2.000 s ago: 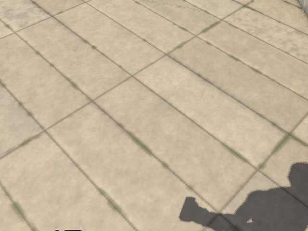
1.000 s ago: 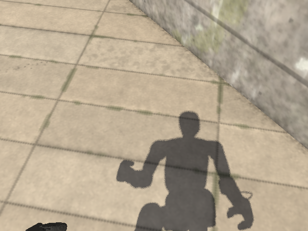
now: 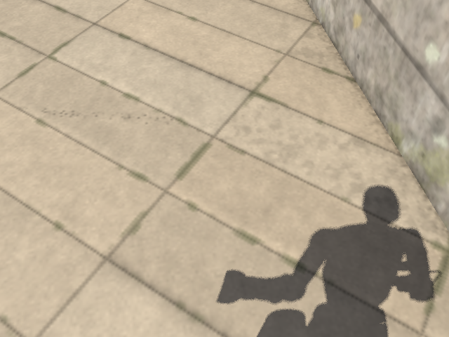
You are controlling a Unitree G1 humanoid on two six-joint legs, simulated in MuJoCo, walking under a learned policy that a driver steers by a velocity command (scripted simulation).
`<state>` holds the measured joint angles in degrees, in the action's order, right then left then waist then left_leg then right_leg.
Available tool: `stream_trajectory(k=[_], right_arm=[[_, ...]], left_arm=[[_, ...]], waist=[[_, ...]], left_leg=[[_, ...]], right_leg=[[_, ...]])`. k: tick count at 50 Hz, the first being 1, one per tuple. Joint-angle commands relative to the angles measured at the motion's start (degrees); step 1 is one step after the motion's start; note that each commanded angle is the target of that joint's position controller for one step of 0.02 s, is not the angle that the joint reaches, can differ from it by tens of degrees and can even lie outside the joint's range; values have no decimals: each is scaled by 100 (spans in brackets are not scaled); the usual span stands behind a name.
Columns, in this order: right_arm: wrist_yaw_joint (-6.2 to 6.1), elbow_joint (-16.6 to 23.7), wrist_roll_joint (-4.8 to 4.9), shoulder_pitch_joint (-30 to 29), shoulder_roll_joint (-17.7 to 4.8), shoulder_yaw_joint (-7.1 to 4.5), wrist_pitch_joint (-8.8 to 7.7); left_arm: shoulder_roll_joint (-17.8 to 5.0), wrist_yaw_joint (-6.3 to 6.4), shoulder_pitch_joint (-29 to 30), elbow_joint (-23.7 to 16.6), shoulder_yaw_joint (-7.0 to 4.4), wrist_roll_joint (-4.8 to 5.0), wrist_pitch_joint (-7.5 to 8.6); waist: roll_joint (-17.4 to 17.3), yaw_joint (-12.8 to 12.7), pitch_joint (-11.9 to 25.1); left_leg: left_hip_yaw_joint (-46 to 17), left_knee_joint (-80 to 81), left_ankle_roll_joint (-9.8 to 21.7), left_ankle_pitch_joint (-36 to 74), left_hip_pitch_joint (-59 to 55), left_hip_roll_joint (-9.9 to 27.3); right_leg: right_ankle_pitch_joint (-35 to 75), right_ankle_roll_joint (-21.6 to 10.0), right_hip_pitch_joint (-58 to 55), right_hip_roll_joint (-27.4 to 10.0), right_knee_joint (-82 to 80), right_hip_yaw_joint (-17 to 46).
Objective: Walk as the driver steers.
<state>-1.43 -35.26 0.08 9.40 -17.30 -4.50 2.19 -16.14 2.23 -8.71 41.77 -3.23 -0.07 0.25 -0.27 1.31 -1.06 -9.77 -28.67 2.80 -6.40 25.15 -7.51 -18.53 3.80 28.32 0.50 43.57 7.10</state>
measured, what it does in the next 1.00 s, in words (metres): steps on the spot, turning left: right foot, then left foot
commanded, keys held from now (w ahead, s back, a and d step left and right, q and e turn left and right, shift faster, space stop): q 0.54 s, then no key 0.06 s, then w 0.40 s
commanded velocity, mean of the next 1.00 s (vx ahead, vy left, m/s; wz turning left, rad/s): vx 0.11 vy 0.00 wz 0.44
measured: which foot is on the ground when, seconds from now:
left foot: down 0.00-0.08, up 0.10-0.48, down 0.50-1.00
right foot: up 0.00-0.06, down 0.08-0.50, up 0.52-0.98, down 1.00-1.00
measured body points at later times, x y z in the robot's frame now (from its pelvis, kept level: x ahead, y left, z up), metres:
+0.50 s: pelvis +0.01 -0.01 +0.00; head +0.04 +0.01 +0.45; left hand +0.05 +0.30 -0.10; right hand +0.26 -0.21 -0.08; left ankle -0.03 +0.09 -0.73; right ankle +0.04 -0.15 -0.73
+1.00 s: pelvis +0.08 +0.00 +0.00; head +0.09 +0.00 +0.45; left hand +0.12 +0.32 -0.07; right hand +0.27 -0.22 -0.11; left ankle -0.03 +0.09 -0.73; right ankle +0.16 -0.09 -0.73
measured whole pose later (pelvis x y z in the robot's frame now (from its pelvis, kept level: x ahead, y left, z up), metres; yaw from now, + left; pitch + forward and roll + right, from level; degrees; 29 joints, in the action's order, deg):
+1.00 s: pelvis +0.08 +0.00 +0.00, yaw +26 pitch +2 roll +1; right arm 0.7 -40.4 0.9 19.5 -16.9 -3.2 -1.4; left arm -16.9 -1.6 -9.4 41.5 -3.4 1.1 4.9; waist -0.9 2.4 2.3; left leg -4.9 -27.1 1.2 -19.9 9.5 -1.9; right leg -12.6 -1.6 19.0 -0.8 29.1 -1.1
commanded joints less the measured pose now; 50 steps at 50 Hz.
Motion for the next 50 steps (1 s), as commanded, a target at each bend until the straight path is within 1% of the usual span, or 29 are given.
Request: stream_trajectory(k=[1, 2, 3, 4, 5, 6, 7, 8, 9, 12, 16, 21, 23, 24, 25, 26, 27, 28, 29, 30, 31, 32, 34, 35, 38, 45, 47, 49, 50], right_arm=[[-21, 452, 26, -55, -855, -245, 4], [-28, 477, 66, -133, -836, -239, 31], [-38, 481, 100, -74, -743, -214, 48], [-27, 504, 81, 114, -450, -136, 48], [8, 734, 125, 34, -493, -169, -27], [30, 625, 6, 70, -973, -314, -100], [46, 450, 56, 197, -1085, -383, -73], [21, 283, 66, 365, -940, -369, 5], [11, 241, 51, 428, -811, -334, 69], [45, 408, 139, 82, -508, -217, 114], [122, 649, 111, -316, -339, -116, 87], [227, 690, 120, -211, -446, -154, 129], [270, 618, 128, 41, -418, -187, 144], [260, 513, 117, 286, -447, -228, 141], [205, 466, 108, 511, -692, -320, 127], [101, 588, 63, 702, -1432, -477, 87], [156, 661, -143, 688, -1486, -437, -45], [186, 609, -173, 599, -1197, -350, -153], [164, 547, -109, 298, -984, -274, -210], [128, 558, -16, 40, -806, -216, -207], [94, 504, 73, -4, -704, -167, -191], [67, 456, 79, 98, -657, -133, -189], [48, 380, 28, 271, -607, -101, -239], [42, 336, 1, 322, -620, -92, -276], [32, 189, -13, 450, -765, -122, -388], [179, -62, 100, 704, -944, -145, -469], [209, -99, 129, 646, -895, -116, -445], [221, -128, 80, 622, -626, -18, -431], [221, -59, 24, 466, -296, 90, -455]], left_arm=[[-526, -60, -133, -365, -172, 48, 183], [-528, -91, -322, -306, -197, 57, 215], [-664, -103, -508, -251, -260, 31, 230], [-1087, -79, -637, -293, -362, -93, 206], [-1466, -81, -471, -264, -453, -284, 136], [-1137, -69, -201, -467, -387, -321, 161], [-845, -30, 80, -566, -309, -243, 159], [-695, -11, 269, -620, -261, -146, 143], [-612, 9, 301, -636, -225, -57, 130], [-637, 68, 58, -601, -208, -94, 34], [-928, 81, -213, -529, -325, -85, -48], [-1133, -39, -71, -494, -417, 42, -39], [-1149, -58, 48, -453, -430, 150, -29], [-1047, -61, 3, -394, -409, 193, -22], [-825, -85, -301, -271, -359, 129, -2], [-381, -127, -241, -516, -199, -209, 16], [-555, -76, 307, -736, -236, -174, 49], [-815, -49, 487, -711, -308, -40, 28], [-844, -31, 425, -633, -331, 21, 0], [-817, 10, 310, -493, -343, -18, -29], [-842, 0, 138, -442, -355, -60, -40], [-799, -58, 13, -389, -347, -43, -22], [-693, -156, 54, -383, -298, 45, 40], [-669, -182, 186, -414, -277, 63, 86], [-592, -244, 451, -452, -219, 51, 250], [-566, -390, 499, -481, -147, 146, 465], [-536, -417, 239, -411, -134, 153, 522], [-599, -381, -462, -179, -181, 129, 548], [-829, -323, -1102, -72, -238, 95, 569]], waist=[[-990, -49, 863], [-987, -190, 835], [-865, -266, 822], [56, -170, 899], [1862, 26, 541], [1399, -52, 536], [927, 36, 521], [696, 100, 456], [692, 44, 388], [875, -179, 264], [1092, -446, 495], [1215, -399, 561], [1146, -190, 567], [1012, -73, 617], [402, -52, 731], [-1508, -166, 833], [-1654, 169, 1009], [-1047, 249, 923], [-879, 53, 711], [-632, -54, 676], [-684, -130, 736], [-774, -145, 801], [-884, -38, 643], [-930, 13, 459], [-880, 124, 190], [-692, 223, -87], [-585, 16, -45], [-457, -334, 164], [-48, -610, 374]], left_leg=[[-1855, 814, 803, -701, -912, 1385], [-1851, 668, 701, -619, -820, 1275], [-1727, 423, 503, -819, -546, 1057], [-1115, -637, 175, -1939, 146, 588], [190, -1888, -148, -2835, 1225, -254], [28, -3162, -358, -2713, 1313, 191], [68, -3645, -433, -2336, 1229, 257], [186, -3957, -548, -2038, 1218, 302], [242, -4294, -648, -1776, 1346, 341], [664, -3943, -822, -1402, 1432, 502], [869, -2722, -884, -1590, 1075, 820], [1297, -1397, -596, -1587, 23, 812], [1431, -391, -340, -1009, -513, 724], [1476, 269, -161, -488, -1063, 585], [961, 666, 59, 472, -1962, 789], [-1192, 560, 695, 2987, -3073, 2412], [-2056, 670, 1803, 3255, -2579, 3110], [-1527, 775, 1727, 2723, -2430, 2813], [-1031, 752, 1374, 2320, -2231, 2453], [-755, 729, 1096, 2018, -2134, 2180], [-612, 842, 1011, 1433, -2020, 2020], [-597, 1034, 994, 469, -1946, 1900], [-794, 1504, 1009, -1523, -1931, 1837], [-894, 1677, 1005, -1862, -1906, 1863], [-921, 1803, 989, -1696, -1948, 1965], [-1037, 1712, 1055, -2042, -1454, 2080], [-965, 1486, 949, -2069, -1176, 1991], [-714, 891, 708, -1917, -645, 1664], [-281, -150, 407, -1748, -37, 1285]], right_leg=[[58, -129, -535, 165, -809, -188], [400, -217, -933, 182, -1461, -277], [748, -347, -1486, -75, -2040, -183], [803, -781, -2124, -1278, -2408, 803], [1823, -1675, -1948, -2244, -2758, 2186], [2043, -1945, -1751, -2458, -2701, 2252], [2114, -1705, -1681, -2103, -2548, 1586], [2099, -1442, -1703, -1717, -2437, 1019], [2167, -1379, -1786, -1586, -2405, 722], [2299, -1439, -2018, -1344, -2479, 56], [2591, -1596, -2545, -1647, -2376, -121], [2749, -1564, -2278, -1876, -2221, -390], [2683, -1355, -2182, -1856, -1884, -556], [2413, -1115, -1951, -1726, -1535, -765], [1669, -680, -1282, -1455, -800, -1174], [-1261, -77, 509, -726, 1116, -1688], [-2191, 89, 1216, -171, 2210, -801], [-1847, 55, 1246, -313, 2664, -479], [-1347, -9, 1241, -389, 2605, -419], [-957, -2, 1180, -450, 2427, -386], [-555, 22, 1036, -441, 2316, -464], [-206, 20, 886, -398, 2282, -550], [248, -31, 941, -386, 1740, -619], [348, -60, 960, -377, 1321, -620], [525, -161, 769, -375, 206, -579], [342, -442, -82, -273, -949, -729], [615, -579, -738, -191, -1382, -843], [623, -681, -1903, -144, -1597, -832], [277, -903, -2717, -737, -1863, -67]])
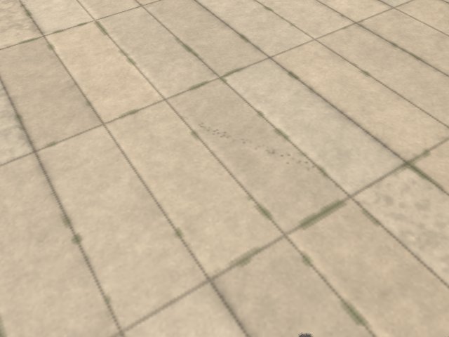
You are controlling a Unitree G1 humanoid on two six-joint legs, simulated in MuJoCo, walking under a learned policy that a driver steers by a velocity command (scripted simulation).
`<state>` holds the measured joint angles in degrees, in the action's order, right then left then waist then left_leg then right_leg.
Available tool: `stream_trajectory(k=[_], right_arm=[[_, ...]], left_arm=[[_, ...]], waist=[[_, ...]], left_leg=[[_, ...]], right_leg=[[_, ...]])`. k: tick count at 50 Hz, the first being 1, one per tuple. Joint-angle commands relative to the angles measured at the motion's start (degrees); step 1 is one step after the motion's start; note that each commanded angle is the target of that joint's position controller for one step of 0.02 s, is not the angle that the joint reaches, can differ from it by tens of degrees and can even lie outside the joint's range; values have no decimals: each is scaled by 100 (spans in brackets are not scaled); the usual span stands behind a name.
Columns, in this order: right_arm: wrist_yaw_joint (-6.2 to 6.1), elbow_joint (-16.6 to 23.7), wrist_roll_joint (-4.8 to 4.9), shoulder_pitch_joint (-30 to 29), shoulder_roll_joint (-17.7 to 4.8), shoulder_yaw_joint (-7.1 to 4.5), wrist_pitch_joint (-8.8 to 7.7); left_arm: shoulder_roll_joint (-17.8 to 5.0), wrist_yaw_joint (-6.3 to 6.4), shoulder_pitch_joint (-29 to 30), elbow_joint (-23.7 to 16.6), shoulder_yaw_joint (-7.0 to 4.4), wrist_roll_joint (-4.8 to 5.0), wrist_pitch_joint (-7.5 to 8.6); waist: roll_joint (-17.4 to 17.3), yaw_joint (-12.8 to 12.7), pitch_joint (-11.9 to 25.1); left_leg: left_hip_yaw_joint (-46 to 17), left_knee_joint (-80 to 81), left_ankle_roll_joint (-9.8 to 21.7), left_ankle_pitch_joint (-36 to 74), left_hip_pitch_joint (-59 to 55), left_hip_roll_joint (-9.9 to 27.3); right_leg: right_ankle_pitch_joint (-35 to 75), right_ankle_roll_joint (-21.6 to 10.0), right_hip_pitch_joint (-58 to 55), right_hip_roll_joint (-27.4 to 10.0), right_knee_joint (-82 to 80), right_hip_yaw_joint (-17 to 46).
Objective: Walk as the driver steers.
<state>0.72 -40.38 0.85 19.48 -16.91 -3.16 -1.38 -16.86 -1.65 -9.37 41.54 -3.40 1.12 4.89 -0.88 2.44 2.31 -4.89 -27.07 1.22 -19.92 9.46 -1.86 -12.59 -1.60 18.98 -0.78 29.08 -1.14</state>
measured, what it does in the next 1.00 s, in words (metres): walks ahead: left foot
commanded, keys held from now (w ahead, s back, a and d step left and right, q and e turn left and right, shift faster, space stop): w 1.00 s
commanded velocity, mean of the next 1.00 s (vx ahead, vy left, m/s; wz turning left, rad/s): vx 0.48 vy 0.00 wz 0.02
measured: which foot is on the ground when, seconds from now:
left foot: down 0.00-0.00, up 0.02-0.46, down 0.48-1.00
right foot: down 0.00-0.50, up 0.52-1.00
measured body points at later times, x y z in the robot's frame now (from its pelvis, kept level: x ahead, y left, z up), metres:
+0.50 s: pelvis +0.24 +0.01 -0.02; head +0.29 +0.01 +0.43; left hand +0.20 +0.30 -0.14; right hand +0.50 -0.20 -0.08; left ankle +0.37 +0.11 -0.74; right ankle +0.03 -0.11 -0.73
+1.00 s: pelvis +0.52 -0.01 -0.01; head +0.56 -0.02 +0.44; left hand +0.76 +0.21 -0.08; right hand +0.52 -0.30 -0.14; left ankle +0.37 +0.11 -0.73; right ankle +0.67 -0.13 -0.73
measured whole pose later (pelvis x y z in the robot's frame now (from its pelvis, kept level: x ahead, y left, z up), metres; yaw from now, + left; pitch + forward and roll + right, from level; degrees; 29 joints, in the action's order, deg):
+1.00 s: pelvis +0.52 -0.01 -0.01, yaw -1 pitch +2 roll +3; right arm 0.3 -49.1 1.2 22.2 -17.3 -3.4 -3.0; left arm -15.1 -2.5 -2.8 38.9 -1.0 0.6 4.8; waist 1.8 4.8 -1.3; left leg 1.7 -17.2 0.0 -22.3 -3.3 -1.8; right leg -1.5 -2.6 29.9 -2.9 29.0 -0.1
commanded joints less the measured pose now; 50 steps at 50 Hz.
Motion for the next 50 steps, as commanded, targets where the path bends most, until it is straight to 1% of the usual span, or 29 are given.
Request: stream_trajectory(k=[1, 2, 3, 4, 6, 9, 11, 13, 17, 20, 22, 23, 24, 25, 26, 27, 28, 29, 30, 31, 32, 34, 37, 41, 43, 46, 48, 49, 50], right_arm=[[-10, 697, -40, -477, -47, 31, -210], [-59, 796, 29, -734, -535, -81, -296], [-47, 771, 103, -749, -766, -169, -345], [-29, 694, 88, -740, -712, -156, -351], [-1, 656, -23, -822, -578, -157, -353], [25, 612, -50, -866, -376, -118, -305], [16, 661, -63, -1138, -250, -67, -304], [47, 725, -55, -1497, -99, -1, -338], [184, 883, 29, -2199, -62, 40, -402], [279, 985, 50, -2400, -182, 9, -441], [282, 922, 22, -2087, -377, -73, -448], [243, 782, 5, -1530, -547, -166, -435], [174, 528, 0, -614, -795, -290, -410], [83, 328, -70, 486, -1218, -392, -360], [143, 225, -81, 546, -1465, -406, -373], [122, 250, -28, 490, -862, -273, -359], [91, 242, -17, 85, -715, -207, -350], [89, 258, -38, -286, -675, -179, -347], [108, 268, -90, -538, -565, -153, -358], [112, 267, -153, -669, -464, -123, -389], [118, 237, -134, -735, -416, -122, -423], [117, 100, -64, -729, -476, -140, -502], [51, -81, -69, -548, -641, -180, -507], [-5, -257, -12, -212, -814, -201, -434], [-7, -396, 24, 54, -913, -220, -390], [-37, -557, 54, 223, -967, -242, -287], [-69, -617, 57, 198, -1028, -267, -216], [-82, -616, 53, 97, -1069, -273, -184], [-94, -613, 30, 42, -986, -235, -148]], left_arm=[[-1404, 82, -1486, 21, -371, -80, 88], [-1308, 34, -1775, 54, -364, -95, 97], [-1007, 35, -1527, 4, -250, -83, 118], [-833, 40, -1272, -80, -186, -102, 118], [-656, 52, -935, -143, -99, -138, 103], [-648, 85, -922, -105, -75, -116, 109], [-688, 122, -1019, -4, -77, -92, 83], [-742, 156, -1167, 107, -79, -68, 44], [-854, 182, -1558, 327, -96, -5, -22], [-926, 196, -1643, 455, -130, 30, -101], [-1052, 226, -1584, 478, -174, 24, -153], [-1106, 243, -1504, 474, -188, 18, -189], [-1036, 265, -1454, 435, -151, -15, -213], [-722, 283, -1500, 262, -24, -181, -194], [9, 211, -2355, 223, 183, -103, -81], [-678, 166, -1753, 259, 35, 44, 30], [-883, 134, -1112, 28, -35, 166, 91], [-799, 157, -809, -44, -6, 109, 128], [-752, 166, -710, -52, -31, 3, 122], [-687, 153, -881, -17, -38, -11, 71], [-576, 155, -1020, 30, -21, -3, 10], [-426, 180, -1000, 25, 11, -40, -101], [-362, 196, -361, -196, 45, -111, -115], [-214, 97, 492, -392, 118, -77, -11], [-242, 36, 828, -509, 119, -33, 20], [-364, -62, 1100, -673, 81, -19, 48], [-468, -97, 928, -667, 39, -31, 61], [-570, -90, 579, -588, -18, -42, 67], [-776, -51, -197, -357, -144, -60, 62]], waist=[[1485, -686, 264], [1529, -935, 117], [1085, -780, -244], [888, -651, -366], [675, -477, -518], [660, -407, -490], [529, -466, -518], [550, -590, -545], [535, -820, -748], [574, -720, -808], [696, -454, -516], [750, -106, -113], [698, 352, 496], [-30, 689, 1461], [-1628, 118, 2296], [-1018, 442, 1901], [-742, 374, 938], [-171, 177, 434], [-64, -13, 111], [-232, -227, 79], [-312, -331, 64], [-310, -431, -134], [-190, -301, -439], [-135, 40, -569], [-147, 186, -613], [-202, 188, -656], [-296, 32, -528], [-354, -195, -317], [-274, -589, 173]], left_leg=[[282, -2205, 125, -627, 2935, -46], [67, -3438, 0, -1350, 3848, -14], [-143, -3953, 79, -905, 4221, 286], [-47, -4030, 110, -396, 4250, 454], [-12, -3664, 85, 354, 3995, 709], [229, -3182, -118, 1075, 3639, 731], [331, -2486, -222, 1505, 3522, 706], [441, -1696, -252, 2019, 3196, 623], [560, -690, -183, 2488, 2804, 460], [510, -314, 52, 2130, 2757, 394], [647, -207, 254, 1696, 2140, 187], [806, -121, 414, 1643, 1316, 8], [792, -107, 614, 1845, -79, 42], [-543, -435, 986, 1971, -2053, 1241], [-3440, 273, 1884, 393, -3674, 2480], [-3620, 804, 1623, -292, -3319, 2286], [-2702, 951, 1407, 0, -2502, 2098], [-2113, 1100, 1316, 742, -1607, 1896], [-1674, 1263, 1305, 1326, -939, 1688], [-1399, 1435, 1299, 1607, -522, 1544], [-1214, 1609, 1344, 1690, -290, 1463], [-828, 1862, 1411, 1921, 113, 1420], [-401, 2051, 1382, 2143, 198, 1307], [85, 2042, 1117, 2100, 83, 1097], [30, 1946, 1095, 1943, -229, 1252], [-96, 1621, 993, 2097, -909, 1556], [-134, 1286, 875, 2643, -1225, 1660], [-42, 853, 786, 3457, -1265, 1578], [189, -94, 641, 4187, -1085, 1294]], right_leg=[[-1569, -1039, -2767, -1672, -1114, 2727], [-2502, -1547, -2776, -2204, -1681, 4089], [-2707, -1463, -2618, -2112, -1688, 3813], [-2364, -1304, -2420, -1850, -1699, 3283], [-1185, -1119, -1921, -1502, -1855, 2475], [258, -1075, -1581, -1178, -2076, 1601], [1072, -1023, -1552, -1049, -2098, 1163], [1483, -928, -1471, -919, -2086, 799], [1426, -921, -1599, -1075, -2075, 692], [1955, -843, -2130, -1343, -1822, 742], [3442, -728, -2423, -1365, -1284, 666], [4499, -644, -2405, -1254, -591, 517], [4750, -482, -1932, -1007, 503, 321], [2766, -304, -567, -671, 2387, 163], [-1905, -1, 1526, 420, 4227, 515], [-1965, -57, 2134, 148, 4698, 1042], [-1462, -93, 2439, -121, 4673, 809], [-947, -75, 2258, -388, 4406, 639], [-648, -27, 2061, -544, 4116, 594], [-439, 3, 1710, -688, 3977, 649], [-365, 57, 1533, -734, 3836, 632], [-256, 186, 1526, -798, 3507, 541], [603, 340, 1907, -846, 2590, 478], [1810, 301, 1576, -584, 1001, 222], [1913, 257, 1554, -498, 621, 207], [1472, 59, 1720, -422, 220, 281], [994, -95, 1418, -314, 71, 210], [843, -204, 880, -157, -41, 57], [879, -367, -201, 27, -139, -121]])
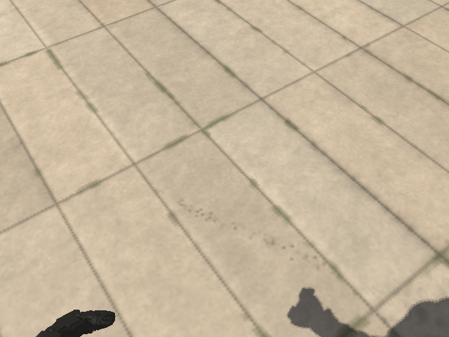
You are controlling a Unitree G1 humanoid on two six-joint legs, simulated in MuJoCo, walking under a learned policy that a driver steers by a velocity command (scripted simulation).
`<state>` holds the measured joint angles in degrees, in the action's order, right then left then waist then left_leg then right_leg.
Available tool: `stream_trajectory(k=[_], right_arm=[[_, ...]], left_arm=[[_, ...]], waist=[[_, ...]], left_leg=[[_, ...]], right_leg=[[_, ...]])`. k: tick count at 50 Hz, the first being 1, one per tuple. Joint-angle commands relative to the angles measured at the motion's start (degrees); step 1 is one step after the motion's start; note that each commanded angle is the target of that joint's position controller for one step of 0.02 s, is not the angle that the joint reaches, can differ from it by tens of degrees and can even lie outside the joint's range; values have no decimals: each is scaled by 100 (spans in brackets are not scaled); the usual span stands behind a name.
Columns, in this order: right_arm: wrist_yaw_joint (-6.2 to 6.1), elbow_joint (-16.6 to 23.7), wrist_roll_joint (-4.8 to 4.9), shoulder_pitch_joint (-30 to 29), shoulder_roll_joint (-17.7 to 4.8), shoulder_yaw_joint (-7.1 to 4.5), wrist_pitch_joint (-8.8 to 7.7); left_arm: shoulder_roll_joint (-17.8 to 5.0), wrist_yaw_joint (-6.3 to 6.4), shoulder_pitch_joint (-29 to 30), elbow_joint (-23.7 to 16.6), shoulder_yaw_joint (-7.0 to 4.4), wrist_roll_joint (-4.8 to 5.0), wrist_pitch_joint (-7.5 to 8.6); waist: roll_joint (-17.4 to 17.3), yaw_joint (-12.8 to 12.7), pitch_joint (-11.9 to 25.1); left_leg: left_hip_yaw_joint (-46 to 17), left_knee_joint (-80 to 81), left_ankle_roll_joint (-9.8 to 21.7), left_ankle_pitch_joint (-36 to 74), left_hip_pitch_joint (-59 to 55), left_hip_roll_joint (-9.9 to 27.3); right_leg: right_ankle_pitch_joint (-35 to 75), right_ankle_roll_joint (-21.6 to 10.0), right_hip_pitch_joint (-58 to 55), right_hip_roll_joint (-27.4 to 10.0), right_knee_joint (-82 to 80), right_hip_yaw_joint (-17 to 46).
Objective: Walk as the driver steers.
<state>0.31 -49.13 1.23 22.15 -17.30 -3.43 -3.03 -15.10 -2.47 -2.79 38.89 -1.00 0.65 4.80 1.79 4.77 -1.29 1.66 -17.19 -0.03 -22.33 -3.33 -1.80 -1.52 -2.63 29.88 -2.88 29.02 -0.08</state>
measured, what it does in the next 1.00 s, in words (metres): walks ahead: right foot, then left foot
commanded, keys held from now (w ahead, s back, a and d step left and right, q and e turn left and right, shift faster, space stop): w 0.48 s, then w+e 0.52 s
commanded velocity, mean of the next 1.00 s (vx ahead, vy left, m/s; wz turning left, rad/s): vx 0.50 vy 0.00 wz -0.19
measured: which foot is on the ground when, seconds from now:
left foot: down 0.00-0.02, up 0.04-0.54, down 0.56-1.00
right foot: up 0.00-0.00, down 0.02-0.58, up 0.60-1.00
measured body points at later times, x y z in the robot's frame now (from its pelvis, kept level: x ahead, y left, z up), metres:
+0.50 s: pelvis +0.27 -0.01 +0.01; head +0.29 -0.01 +0.46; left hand +0.26 +0.27 -0.11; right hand +0.49 -0.24 -0.08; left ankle +0.44 +0.13 -0.70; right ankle +0.14 -0.11 -0.73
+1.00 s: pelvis +0.53 +0.00 +0.01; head +0.56 -0.01 +0.46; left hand +0.77 +0.21 -0.09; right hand +0.51 -0.28 -0.12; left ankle +0.44 +0.12 -0.73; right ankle +0.68 -0.17 -0.69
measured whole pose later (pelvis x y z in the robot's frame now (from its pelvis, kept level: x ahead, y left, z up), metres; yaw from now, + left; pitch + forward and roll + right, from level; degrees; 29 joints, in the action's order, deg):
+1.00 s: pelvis +0.53 +0.00 +0.01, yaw -13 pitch +1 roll +3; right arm -0.4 -51.3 0.0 16.6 -15.6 -3.9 -4.5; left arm -15.3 -2.1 -7.3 42.5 -3.3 1.2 1.4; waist 2.0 4.0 -2.2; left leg 14.2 -12.3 0.3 -17.2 -4.4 -1.5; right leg 0.2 -1.5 37.3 -6.3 39.5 0.1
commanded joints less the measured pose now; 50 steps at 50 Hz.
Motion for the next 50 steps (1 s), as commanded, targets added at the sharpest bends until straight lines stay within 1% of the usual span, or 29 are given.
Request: stream_trajectory(k=[1, 2, 3, 4, 5, 6, 7, 8, 10, 11, 14, 18, 21, 24, 26, 27, 28, 29, 30, 31, 32, 33, 34, 35, 36, 39, 43, 47, 50], right_arm=[[-75, 373, -118, -178, -676, -86, 17], [-26, 497, -111, 562, -27, 113, -97], [4, 390, -48, 345, -387, 51, -216], [40, 545, 108, -188, -781, -66, -277], [24, 641, 100, -552, -751, -50, -298], [3, 669, -1, -742, -692, -59, -284], [-5, 643, -35, -642, -630, -79, -230], [-7, 586, -37, -509, -536, -67, -165], [-31, 533, -58, -439, -383, -43, -60], [-43, 586, -81, -594, -356, -37, -34], [-41, 745, -118, -1180, -282, -13, -53], [46, 915, -81, -1926, -143, 50, -139], [136, 1081, -41, -2404, -151, 67, -188], [236, 1208, -28, -2586, -231, 55, -236], [249, 1164, -47, -2309, -384, -10, -273], [224, 1020, -63, -1775, -524, -94, -292], [163, 749, -87, -845, -826, -242, -301], [84, 591, -162, 210, -1277, -358, -277], [108, 508, -173, 262, -1456, -380, -237], [98, 586, -116, 114, -848, -236, -233], [73, 602, -100, -253, -638, -167, -243], [74, 618, -120, -632, -521, -127, -257], [83, 610, -142, -893, -353, -92, -282], [80, 584, -197, -1033, -290, -78, -320], [82, 547, -207, -1108, -255, -88, -357], [47, 392, -212, -1145, -403, -149, -424], [-45, 261, -216, -1065, -567, -194, -365], [-100, 114, -140, -722, -765, -252, -254], [-110, 9, -47, -543, -880, -304, -108]], left_arm=[[-1317, 90, -1867, 119, -511, -50, 52], [-1869, 93, -2267, 212, -635, -105, 19], [-1335, 76, -2387, 191, -495, -42, 13], [-1097, 83, -1981, 159, -401, -36, 20], [-1001, 89, -1572, 96, -365, -44, 14], [-854, 75, -1283, 86, -326, -77, 17], [-740, 67, -1124, 69, -289, -128, 51], [-697, 56, -1052, 81, -286, -129, 81], [-742, 62, -1079, 176, -307, -86, 152], [-807, 82, -1129, 235, -327, -79, 166], [-896, 161, -1353, 402, -353, -67, 126], [-1020, 220, -1667, 604, -375, -11, 63], [-1072, 234, -1971, 807, -394, 16, -16], [-1127, 273, -2044, 944, -431, 46, -113], [-1185, 298, -1990, 982, -453, 63, -166], [-1222, 308, -1848, 966, -455, 70, -195], [-1075, 314, -1808, 926, -392, 30, -206], [-699, 316, -1857, 752, -243, -128, -187], [-129, 278, -2618, 727, -100, -1, -72], [-843, 266, -2184, 809, -263, 146, -3], [-1054, 260, -1705, 648, -350, 230, 27], [-972, 291, -1492, 617, -350, 194, 19], [-899, 305, -1425, 617, -380, 123, -24], [-786, 297, -1587, 655, -389, 124, -96], [-661, 293, -1676, 683, -381, 139, -167], [-480, 307, -1484, 547, -372, 108, -317], [-391, 212, -963, 335, -340, 74, -280], [-261, 54, -151, 3, -259, 51, -250], [-323, -45, 153, -251, -270, 59, -265]], waist=[[-159, -1201, 1381], [1335, -916, 2139], [1180, -1124, 2328], [761, -1083, 1442], [333, -927, 900], [111, -772, 507], [260, -572, 408], [348, -471, 403], [303, -378, 326], [253, -386, 222], [128, -537, 27], [137, -820, -161], [116, -986, -305], [178, -926, -335], [264, -696, -159], [286, -358, 149], [176, 58, 795], [-592, 378, 1779], [-2046, -64, 2381], [-1267, 198, 1872], [-1029, 134, 1080], [-655, -59, 697], [-650, -204, 384], [-804, -375, 317], [-808, -449, 263], [-603, -538, -7], [-484, -413, -168], [-329, -86, -393], [-373, -65, -461]], left_leg=[[-216, -2637, 552, 3565, 1115, 977], [-48, -4861, 100, 545, 3541, -55], [-899, -5560, 141, -1065, 4263, -71], [-874, -5796, 215, -715, 4722, 246], [-666, -5566, 235, -180, 4653, 547], [-592, -5216, 209, 194, 4479, 731], [-637, -4966, 188, 481, 4106, 898], [-624, -4839, 140, 635, 3840, 935], [-556, -4574, 39, 848, 3760, 960], [-545, -4347, -18, 1049, 3908, 978], [-522, -3356, -123, 1909, 4257, 993], [-319, -2057, -110, 2797, 4035, 790], [-271, -1574, -41, 2759, 4097, 680], [-293, -1255, 159, 2261, 4131, 603], [-211, -1088, 300, 1851, 3502, 431], [-53, -908, 412, 1840, 2675, 253], [-109, -973, 593, 2027, 1215, 336], [-1415, -1195, 944, 2107, -616, 1548], [-3891, -490, 1699, 797, -2082, 2604], [-3812, -123, 1469, 60, -1637, 2431], [-2931, 22, 1227, 183, -907, 2277], [-2357, 207, 1111, 676, -172, 2069], [-1860, 410, 1052, 1075, 372, 1867], [-1472, 591, 998, 1355, 748, 1749], [-1202, 744, 1018, 1580, 954, 1683], [-498, 978, 1086, 2291, 1194, 1675], [280, 1066, 994, 2650, 993, 1509], [692, 1023, 944, 2806, 494, 1657], [857, 682, 844, 3392, -165, 1854]], right_leg=[[56, -568, -2978, -417, 142, 438], [-1219, -1506, -5088, -1784, -330, 3178], [-1907, -1510, -5217, -1892, -1067, 4262], [-2012, -1245, -4564, -1747, -1160, 3458], [-1512, -1113, -3740, -1537, -1245, 2756], [-937, -1064, -3031, -1319, -1406, 2256], [-544, -1013, -2566, -1152, -1573, 1916], [-363, -1030, -2310, -1041, -1740, 1709], [25, -1114, -2056, -966, -1968, 1320], [178, -1142, -2026, -961, -2061, 1184], [368, -1066, -2216, -874, -2192, 829], [214, -901, -2373, -757, -2237, 459], [220, -909, -2807, -946, -2084, 481], [635, -827, -3350, -1196, -1758, 566], [1478, -728, -3440, -1208, -1326, 681], [2293, -633, -3320, -1048, -738, 588], [2350, -463, -2793, -719, 328, 397], [453, -233, -1521, -258, 2208, 141], [-3194, 47, 535, 632, 3853, 344], [-3157, 30, 1080, 316, 4397, 911], [-2595, -6, 1323, 66, 4402, 787], [-2099, 35, 1114, -189, 4212, 670], [-1760, 76, 937, -337, 3945, 673], [-1516, 109, 585, -466, 3837, 711], [-1410, 141, 433, -504, 3776, 679], [-995, 246, 712, -561, 3468, 678], [111, 284, 870, -509, 2185, 503], [444, 163, 900, -415, 1174, 57], [-5, -19, 1032, -305, 825, -143]])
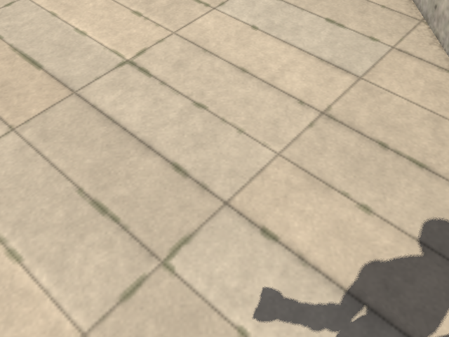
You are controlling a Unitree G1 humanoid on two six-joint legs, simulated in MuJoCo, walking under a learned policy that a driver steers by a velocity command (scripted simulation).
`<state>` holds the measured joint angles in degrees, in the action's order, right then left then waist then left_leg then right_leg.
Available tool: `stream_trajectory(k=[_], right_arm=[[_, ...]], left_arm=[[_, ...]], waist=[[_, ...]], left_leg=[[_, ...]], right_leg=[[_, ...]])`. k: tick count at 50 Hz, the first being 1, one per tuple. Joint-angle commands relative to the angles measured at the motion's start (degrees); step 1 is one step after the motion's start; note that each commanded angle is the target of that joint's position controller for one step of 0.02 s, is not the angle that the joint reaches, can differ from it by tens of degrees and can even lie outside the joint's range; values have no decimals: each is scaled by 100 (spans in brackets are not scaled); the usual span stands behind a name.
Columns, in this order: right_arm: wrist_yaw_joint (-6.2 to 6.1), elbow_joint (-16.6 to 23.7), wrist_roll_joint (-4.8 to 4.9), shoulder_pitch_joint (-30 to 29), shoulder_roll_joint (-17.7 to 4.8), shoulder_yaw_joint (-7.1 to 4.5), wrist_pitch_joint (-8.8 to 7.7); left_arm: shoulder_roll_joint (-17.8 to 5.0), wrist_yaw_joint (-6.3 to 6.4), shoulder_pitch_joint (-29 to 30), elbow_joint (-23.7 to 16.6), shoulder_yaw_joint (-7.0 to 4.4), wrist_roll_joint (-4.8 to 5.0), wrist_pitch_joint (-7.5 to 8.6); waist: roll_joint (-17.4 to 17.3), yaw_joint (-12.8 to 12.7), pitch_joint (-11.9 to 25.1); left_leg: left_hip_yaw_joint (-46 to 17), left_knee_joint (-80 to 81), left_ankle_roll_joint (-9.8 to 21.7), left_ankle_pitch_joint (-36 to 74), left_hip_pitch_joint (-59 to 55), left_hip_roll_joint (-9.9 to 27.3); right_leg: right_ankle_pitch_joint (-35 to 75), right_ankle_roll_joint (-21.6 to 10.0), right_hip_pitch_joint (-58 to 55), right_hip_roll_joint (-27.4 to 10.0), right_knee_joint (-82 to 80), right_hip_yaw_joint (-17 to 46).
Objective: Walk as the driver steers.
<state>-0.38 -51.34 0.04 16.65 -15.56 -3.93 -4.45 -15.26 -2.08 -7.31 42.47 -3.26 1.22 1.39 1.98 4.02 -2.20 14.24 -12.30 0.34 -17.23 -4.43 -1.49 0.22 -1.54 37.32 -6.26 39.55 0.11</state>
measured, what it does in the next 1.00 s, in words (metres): walks ahead, turning right: right foot, then left foot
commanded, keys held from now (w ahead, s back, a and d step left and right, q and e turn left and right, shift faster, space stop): w+e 0.74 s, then w+q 0.26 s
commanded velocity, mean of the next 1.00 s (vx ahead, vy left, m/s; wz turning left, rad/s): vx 0.50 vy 0.00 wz -0.46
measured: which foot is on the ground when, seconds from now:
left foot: down 0.00-0.12, up 0.14-0.58, down 0.60-1.00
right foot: up 0.00-0.08, down 0.10-0.62, up 0.64-1.00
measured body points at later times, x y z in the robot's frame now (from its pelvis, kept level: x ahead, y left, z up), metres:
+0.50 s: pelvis +0.28 -0.05 +0.01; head +0.31 -0.08 +0.46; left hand +0.41 +0.22 -0.09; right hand +0.44 -0.35 -0.08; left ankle +0.51 +0.07 -0.69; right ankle +0.19 -0.11 -0.74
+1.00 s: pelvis +0.54 -0.12 +0.01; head +0.57 -0.14 +0.45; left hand +0.86 -0.03 -0.07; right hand +0.40 -0.36 -0.12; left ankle +0.52 +0.03 -0.74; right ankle +0.61 -0.33 -0.71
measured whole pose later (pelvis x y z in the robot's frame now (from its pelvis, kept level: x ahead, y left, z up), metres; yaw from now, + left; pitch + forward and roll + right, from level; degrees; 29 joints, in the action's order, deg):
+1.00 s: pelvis +0.54 -0.12 +0.01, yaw -27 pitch +2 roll +2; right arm 0.9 -50.9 1.6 22.5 -16.1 -3.4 -4.0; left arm -15.2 -1.5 -3.4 35.7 -2.3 0.8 3.8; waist 1.9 6.8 -1.8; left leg 1.9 -15.7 0.2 -16.0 1.9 -0.9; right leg -3.4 0.6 33.2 -4.2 34.0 3.2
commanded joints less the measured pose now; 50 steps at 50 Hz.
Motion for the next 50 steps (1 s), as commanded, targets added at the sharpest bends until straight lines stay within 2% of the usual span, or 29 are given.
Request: stream_trajectory(k=[1, 3, 4, 5, 6, 7, 8, 9, 10, 11, 12, 16, 21, 26, 28, 29, 30, 31, 32, 33, 34, 35, 36, 38, 41, 43, 46, 48, 50], right_arm=[[-50, 236, 96, -42, -1115, -273, 79], [-86, 287, 146, -172, -1280, -325, 164], [-97, 315, 167, -262, -1322, -336, 212], [-109, 350, 167, -328, -1230, -289, 217], [-98, 530, -46, -92, -683, -123, 158], [-19, 793, -52, 114, -278, 52, -62], [70, 887, 161, -570, -829, -68, -254], [106, 999, 271, -848, -871, -68, -360], [60, 926, 164, -834, -799, -63, -400], [26, 857, 32, -777, -874, -116, -366], [39, 833, 3, -669, -892, -139, -290], [12, 973, -101, -943, -634, -89, -100], [84, 1274, -28, -1923, -432, 15, -146], [200, 1442, 41, -2159, -690, -54, -273], [204, 1369, 53, -1801, -820, -120, -334], [175, 1230, 28, -1292, -920, -192, -365], [137, 1131, -71, -554, -1143, -276, -397], [92, 1049, -167, 254, -1607, -388, -364], [152, 877, -35, 451, -1511, -381, -290], [141, 1007, 41, 119, -969, -243, -253], [109, 1061, 16, -163, -754, -176, -189], [100, 1047, -28, -413, -647, -125, -151], [84, 1012, -63, -547, -531, -81, -149], [93, 891, -68, -502, -514, -71, -196], [142, 675, -3, -308, -749, -121, -247], [140, 651, 75, -327, -851, -133, -195], [119, 545, 150, -19, -1036, -164, -104], [107, 441, 180, 278, -1125, -180, -47], [86, 378, 208, 389, -1164, -189, 13]], left_arm=[[-369, -110, 571, -663, -75, 1, 66], [-595, -122, 150, -661, -200, -1, 21], [-798, -105, -488, -526, -325, 17, 2], [-1131, -25, -1464, -269, -523, 26, -23], [-1720, 107, -1961, -136, -686, 46, -75], [-1938, 62, -1636, -385, -645, 18, 38], [-1376, 7, -1608, -425, -481, -5, 132], [-1161, 4, -1413, -408, -415, -29, 206], [-1023, 7, -1029, -445, -372, -18, 239], [-822, 29, -723, -519, -309, -42, 252], [-759, 59, -585, -608, -271, -100, 254], [-1001, 202, -802, -569, -332, -53, 281], [-1061, 306, -1170, -437, -355, -15, 199], [-993, 341, -1432, -288, -357, 21, 121], [-996, 360, -1333, -303, -368, 5, 77], [-889, 354, -1238, -342, -328, -2, 62], [-606, 325, -1185, -425, -218, -46, 77], [-248, 328, -1748, -544, -111, -27, 107], [-431, 335, -2099, -620, -80, 100, 148], [-970, 335, -1726, -518, -205, 135, 132], [-1097, 329, -1208, -594, -244, 74, 99], [-1023, 317, -949, -662, -251, 10, 85], [-937, 293, -865, -694, -270, -15, 65], [-619, 251, -949, -699, -205, 25, 24], [-360, 246, -692, -825, -97, -61, 71], [-322, 196, -339, -897, -39, -119, 164], [-244, 100, 328, -1006, 26, -82, 295], [-330, 53, 618, -1088, 7, -27, 342], [-488, 23, 682, -1133, -48, 0, 389]], waist=[[-453, -80, -300], [-680, -416, 97], [-683, -799, 442], [-494, -1310, 925], [657, -1214, 1335], [1321, -729, 2116], [511, -1100, 1927], [331, -995, 1197], [-188, -697, 771], [-153, -505, 577], [-20, -364, 528], [-45, -361, 336], [244, -751, 134], [374, -789, 136], [576, -576, 206], [581, -300, 427], [334, 55, 1087], [-891, 26, 2020], [-2181, -106, 2223], [-1344, 16, 1381], [-882, 45, 795], [-658, -68, 382], [-717, -193, 193], [-832, -291, 134], [-645, -362, 79], [-559, -305, 51], [-544, -54, -17], [-611, 34, -13], [-731, -52, 17]], left_leg=[[-312, -52, 744, 3549, -185, 1847], [-169, -954, 615, 5369, -318, 1828], [-84, -1875, 523, 5836, -158, 1725], [16, -3229, 310, 5277, 566, 1476], [26, -5213, 2, 1953, 2489, 938], [-1239, -6730, -189, -1759, 4294, -212], [-2016, -6907, -49, -1461, 4924, 134], [-1936, -6571, 102, -947, 5083, 372], [-1928, -6015, 117, -518, 4782, 631], [-1934, -5537, 75, -251, 4403, 788], [-1958, -5362, 24, -70, 4073, 858], [-1769, -4271, -358, 636, 3998, 732], [-1720, -2270, -455, 2197, 3566, 338], [-1937, -1567, -255, 1892, 3336, 194], [-1879, -1460, -81, 1384, 2896, 155], [-1760, -1219, 66, 1430, 2178, 121], [-2201, -1360, 378, 1351, 848, 681], [-4145, -1269, 1091, 674, -1264, 1984], [-6166, -620, 1568, -844, -1794, 2662], [-5614, -417, 1334, -1596, -1120, 2460], [-4657, -383, 1086, -1180, -368, 2212], [-3979, -238, 997, -482, 353, 1956], [-3482, -103, 930, 20, 789, 1758], [-2909, 166, 968, 562, 1252, 1544], [-2584, 403, 1280, 1314, 1275, 1548], [-2308, 441, 1284, 1713, 1241, 1415], [-2017, 336, 1139, 1928, 1348, 1227], [-2160, 189, 1091, 1863, 1168, 1344], [-2388, -44, 975, 1754, 962, 1489]], right_leg=[[-433, -223, 115, 151, -295, -284], [-1032, -459, -665, 545, -256, -614], [-1125, -624, -1493, 794, -381, -728], [-797, -856, -2995, 978, -772, -584], [-943, -1361, -4710, -141, -960, 1365], [-2014, -2426, -5891, -1262, -2004, 4686], [-2120, -2118, -5804, -1234, -2402, 4454], [-1767, -1879, -5110, -1045, -2395, 3596], [-1160, -1656, -4268, -761, -2381, 2930], [-569, -1533, -3670, -554, -2436, 2458], [-237, -1508, -3281, -436, -2553, 2267], [538, -1521, -2653, -188, -2741, 1702], [-323, -1115, -2356, 150, -2643, 1469], [-589, -1004, -2985, -139, -1998, 2178], [-289, -916, -3120, -195, -1633, 2423], [40, -784, -3038, 13, -1202, 2346], [-76, -584, -2588, 327, -36, 2029], [-1746, -147, -946, 1080, 1904, 1271], [-3512, -9, 429, 1076, 3112, 1039], [-3069, 42, 847, 701, 3585, 1143], [-2607, 58, 825, 492, 3604, 893], [-2275, 70, 650, 320, 3361, 803], [-2051, 56, 454, 147, 3086, 804], [-1872, 48, 78, 42, 2766, 689], [-1541, 105, 179, 34, 1880, 577], [-929, 154, 87, -12, 1010, 352], [-223, 257, -478, 225, -160, 111], [-133, 275, -685, 351, -569, 102], [-302, 184, -947, 411, -929, 181]])
Keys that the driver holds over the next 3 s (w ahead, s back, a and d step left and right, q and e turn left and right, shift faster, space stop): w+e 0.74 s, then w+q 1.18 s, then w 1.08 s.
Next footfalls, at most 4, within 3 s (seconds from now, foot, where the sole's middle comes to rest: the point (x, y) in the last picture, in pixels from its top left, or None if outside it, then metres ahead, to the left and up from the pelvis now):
0.10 right None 0.23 -0.12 -0.77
0.60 left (221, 309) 0.56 0.01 -0.77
1.08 right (330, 268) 0.66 -0.34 -0.77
1.58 left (258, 186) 1.00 -0.15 -0.77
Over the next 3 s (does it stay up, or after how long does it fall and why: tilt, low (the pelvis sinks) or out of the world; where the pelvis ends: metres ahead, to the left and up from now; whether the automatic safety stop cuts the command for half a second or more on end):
stays up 1.59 -0.14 0.01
